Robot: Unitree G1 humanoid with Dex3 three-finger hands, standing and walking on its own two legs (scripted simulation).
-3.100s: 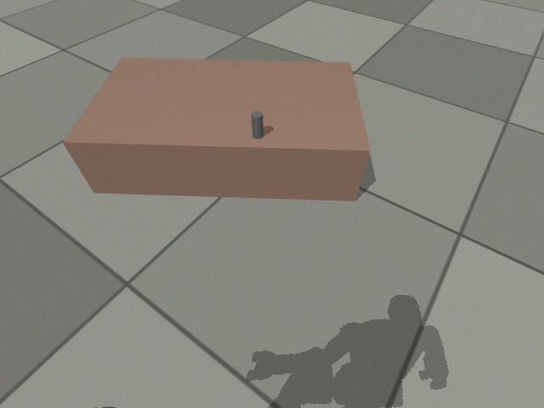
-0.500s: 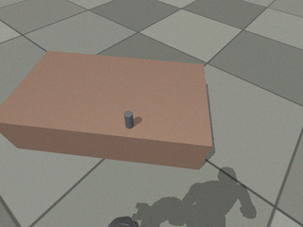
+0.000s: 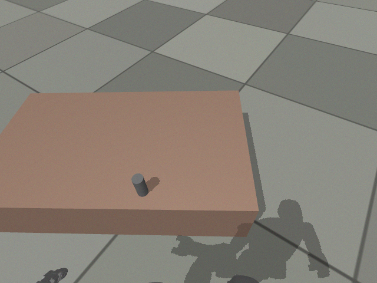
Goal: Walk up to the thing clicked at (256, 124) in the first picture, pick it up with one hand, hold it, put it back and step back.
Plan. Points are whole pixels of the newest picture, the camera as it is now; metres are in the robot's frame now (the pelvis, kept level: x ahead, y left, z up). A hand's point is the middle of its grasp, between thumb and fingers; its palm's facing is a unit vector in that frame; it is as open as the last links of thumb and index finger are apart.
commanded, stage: walk up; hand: left
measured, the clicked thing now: (140, 185) +0.52 +0.24 -0.37
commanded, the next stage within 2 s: stand in 1.56 s
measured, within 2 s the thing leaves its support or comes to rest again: neither
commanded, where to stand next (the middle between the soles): +0.14 +0.03 m, yaw +1 degrees
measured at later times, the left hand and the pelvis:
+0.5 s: hand out of the picture +0.13 +0.28 -0.15, palm faces +0.00 -0.94 -0.34, open 7.4 cm; pelvis +0.08 +0.02 +0.01, yaw +1 degrees
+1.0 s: hand (80, 265) +0.17 +0.28 -0.12, palm faces +0.01 -0.93 -0.36, open 7.4 cm; pelvis +0.09 +0.02 +0.03, yaw +1 degrees
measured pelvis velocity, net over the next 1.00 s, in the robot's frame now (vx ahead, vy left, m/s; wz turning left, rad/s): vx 0.09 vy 0.02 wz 0.01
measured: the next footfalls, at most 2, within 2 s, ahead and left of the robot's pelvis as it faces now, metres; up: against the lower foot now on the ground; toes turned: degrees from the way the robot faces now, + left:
left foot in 0.28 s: +0.17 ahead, +0.15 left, +0.00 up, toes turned +3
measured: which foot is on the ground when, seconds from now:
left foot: up 0.00-0.26, down 0.28-1.00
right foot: down 0.00-1.00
